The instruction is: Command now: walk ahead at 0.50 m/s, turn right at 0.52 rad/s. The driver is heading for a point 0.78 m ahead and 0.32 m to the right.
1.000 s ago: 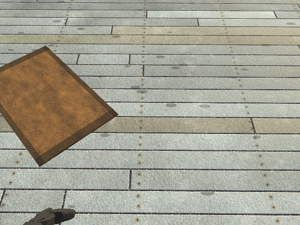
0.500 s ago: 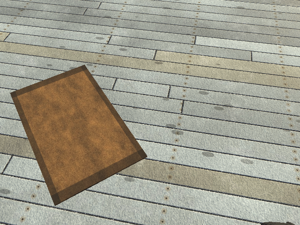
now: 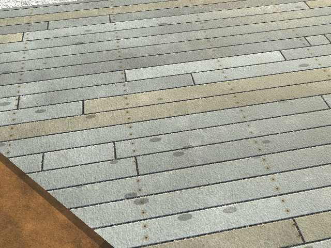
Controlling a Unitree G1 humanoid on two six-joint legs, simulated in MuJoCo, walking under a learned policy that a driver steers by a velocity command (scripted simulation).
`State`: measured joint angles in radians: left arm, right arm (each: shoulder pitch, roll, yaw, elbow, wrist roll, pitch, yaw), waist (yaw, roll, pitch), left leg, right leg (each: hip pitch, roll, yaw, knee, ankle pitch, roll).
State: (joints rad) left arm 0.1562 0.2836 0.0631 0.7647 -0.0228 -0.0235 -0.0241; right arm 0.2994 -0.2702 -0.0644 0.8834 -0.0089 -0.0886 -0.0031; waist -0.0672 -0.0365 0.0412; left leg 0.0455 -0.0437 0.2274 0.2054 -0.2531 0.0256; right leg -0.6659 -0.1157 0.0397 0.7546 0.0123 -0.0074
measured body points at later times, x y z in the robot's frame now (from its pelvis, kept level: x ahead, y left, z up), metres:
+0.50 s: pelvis +0.27 -0.06 +0.01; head +0.30 -0.09 +0.45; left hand +0.41 +0.21 -0.09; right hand +0.41 -0.36 -0.09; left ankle +0.49 +0.08 -0.68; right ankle +0.22 -0.12 -0.74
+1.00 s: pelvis +0.53 -0.10 +0.00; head +0.56 -0.13 +0.45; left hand +0.84 +0.00 -0.08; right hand +0.39 -0.36 -0.12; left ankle +0.53 +0.02 -0.74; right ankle +0.57 -0.31 -0.69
